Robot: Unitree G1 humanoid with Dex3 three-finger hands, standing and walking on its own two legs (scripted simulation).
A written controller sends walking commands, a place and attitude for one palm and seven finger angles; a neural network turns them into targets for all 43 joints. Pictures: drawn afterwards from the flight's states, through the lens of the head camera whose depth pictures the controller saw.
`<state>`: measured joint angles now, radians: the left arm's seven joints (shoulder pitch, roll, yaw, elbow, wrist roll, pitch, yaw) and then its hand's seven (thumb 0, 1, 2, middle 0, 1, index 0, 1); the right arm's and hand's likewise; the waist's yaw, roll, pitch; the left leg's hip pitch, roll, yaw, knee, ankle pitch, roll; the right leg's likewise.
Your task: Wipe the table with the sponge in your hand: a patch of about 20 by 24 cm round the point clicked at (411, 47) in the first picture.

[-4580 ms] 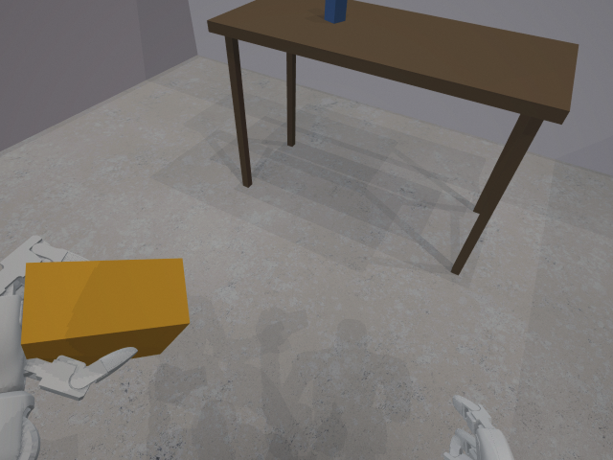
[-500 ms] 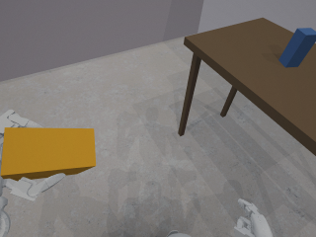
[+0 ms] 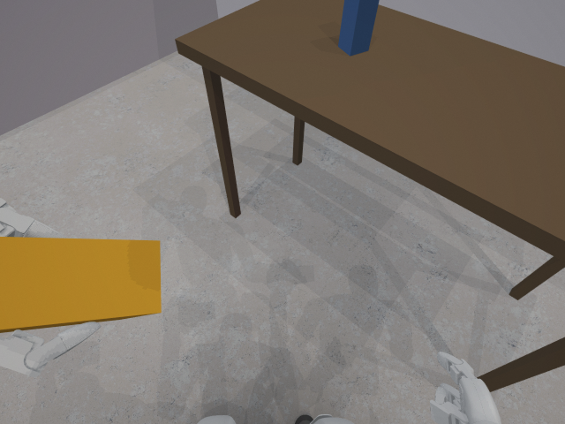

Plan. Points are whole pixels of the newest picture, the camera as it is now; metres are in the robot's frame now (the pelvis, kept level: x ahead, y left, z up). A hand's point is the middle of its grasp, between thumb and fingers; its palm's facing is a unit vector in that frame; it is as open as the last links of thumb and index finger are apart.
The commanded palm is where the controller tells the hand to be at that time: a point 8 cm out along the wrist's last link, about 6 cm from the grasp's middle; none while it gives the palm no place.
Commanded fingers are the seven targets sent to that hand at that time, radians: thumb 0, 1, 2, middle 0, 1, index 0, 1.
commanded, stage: turn to face it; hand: left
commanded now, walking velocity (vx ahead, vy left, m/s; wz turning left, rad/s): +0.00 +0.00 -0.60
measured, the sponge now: (94, 287) +0.22 +0.20 +0.16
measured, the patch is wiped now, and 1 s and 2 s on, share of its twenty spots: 0.00 0.00 0.00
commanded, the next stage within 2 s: take the last steps up to it in 1.74 s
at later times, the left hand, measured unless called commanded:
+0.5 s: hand (198, 296) +0.21 +0.09 +0.17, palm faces +0.07 -0.84 -0.53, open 10.5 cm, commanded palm +0.17 +0.16 +0.18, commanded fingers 0.00 0.10 1.30 -1.20 -1.60 -1.20 -1.60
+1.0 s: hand (291, 344) +0.17 +0.01 +0.17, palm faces -0.11 -0.87 -0.48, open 10.5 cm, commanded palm +0.15 +0.06 +0.18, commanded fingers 0.00 0.10 1.30 -1.20 -1.60 -1.20 -1.60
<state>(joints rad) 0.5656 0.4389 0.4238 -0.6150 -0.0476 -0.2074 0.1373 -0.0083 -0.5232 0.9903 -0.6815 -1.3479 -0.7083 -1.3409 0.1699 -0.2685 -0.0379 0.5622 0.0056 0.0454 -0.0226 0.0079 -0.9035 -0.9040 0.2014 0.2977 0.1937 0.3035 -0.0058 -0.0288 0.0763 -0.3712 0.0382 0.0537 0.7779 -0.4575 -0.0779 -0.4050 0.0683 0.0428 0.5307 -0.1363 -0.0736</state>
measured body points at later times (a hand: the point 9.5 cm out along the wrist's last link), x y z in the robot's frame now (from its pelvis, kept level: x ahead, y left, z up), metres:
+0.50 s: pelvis -0.07 -0.05 +0.00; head -0.02 -0.10 +0.44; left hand +0.20 +0.14 +0.20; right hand +0.02 -0.31 -0.12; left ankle -0.05 +0.10 -0.66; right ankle -0.04 -0.14 -0.73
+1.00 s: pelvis -0.14 -0.07 -0.01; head -0.12 -0.10 +0.44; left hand +0.17 +0.06 +0.20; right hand -0.11 -0.33 -0.10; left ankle -0.05 +0.09 -0.73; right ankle -0.18 -0.16 -0.73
